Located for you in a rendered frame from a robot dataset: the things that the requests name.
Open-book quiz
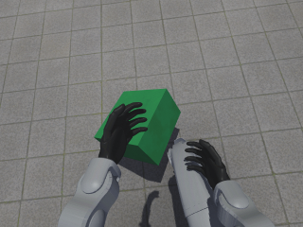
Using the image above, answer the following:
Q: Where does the left robot hand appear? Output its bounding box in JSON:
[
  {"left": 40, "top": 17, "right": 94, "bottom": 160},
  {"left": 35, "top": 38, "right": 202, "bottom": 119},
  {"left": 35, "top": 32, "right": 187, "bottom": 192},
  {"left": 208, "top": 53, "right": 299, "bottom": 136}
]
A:
[{"left": 98, "top": 102, "right": 148, "bottom": 164}]

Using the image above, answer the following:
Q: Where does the robot right thigh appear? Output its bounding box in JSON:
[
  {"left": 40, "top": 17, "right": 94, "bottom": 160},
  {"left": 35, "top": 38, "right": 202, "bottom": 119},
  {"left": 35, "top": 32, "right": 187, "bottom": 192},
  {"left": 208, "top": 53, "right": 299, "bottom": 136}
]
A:
[{"left": 167, "top": 140, "right": 225, "bottom": 227}]

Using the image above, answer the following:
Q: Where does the carton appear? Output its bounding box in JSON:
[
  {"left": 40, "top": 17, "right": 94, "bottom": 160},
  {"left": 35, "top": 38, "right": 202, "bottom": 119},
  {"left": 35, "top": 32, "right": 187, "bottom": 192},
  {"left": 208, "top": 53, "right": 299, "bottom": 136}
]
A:
[{"left": 94, "top": 88, "right": 181, "bottom": 166}]

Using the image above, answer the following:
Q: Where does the right robot forearm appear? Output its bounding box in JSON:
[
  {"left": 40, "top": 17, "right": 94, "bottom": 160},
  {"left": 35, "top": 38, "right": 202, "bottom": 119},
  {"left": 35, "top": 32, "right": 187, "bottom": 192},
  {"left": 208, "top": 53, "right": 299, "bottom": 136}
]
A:
[{"left": 213, "top": 180, "right": 276, "bottom": 227}]

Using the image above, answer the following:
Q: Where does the right robot hand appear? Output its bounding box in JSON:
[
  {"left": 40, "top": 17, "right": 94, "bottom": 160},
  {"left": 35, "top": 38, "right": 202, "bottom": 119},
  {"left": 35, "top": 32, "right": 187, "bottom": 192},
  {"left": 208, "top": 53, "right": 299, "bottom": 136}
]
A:
[{"left": 185, "top": 139, "right": 230, "bottom": 190}]

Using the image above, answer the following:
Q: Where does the left robot forearm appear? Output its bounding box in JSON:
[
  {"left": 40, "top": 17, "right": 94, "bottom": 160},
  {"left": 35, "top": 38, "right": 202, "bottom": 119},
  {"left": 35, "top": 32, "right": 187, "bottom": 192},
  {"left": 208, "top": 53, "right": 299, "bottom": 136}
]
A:
[{"left": 58, "top": 157, "right": 121, "bottom": 227}]

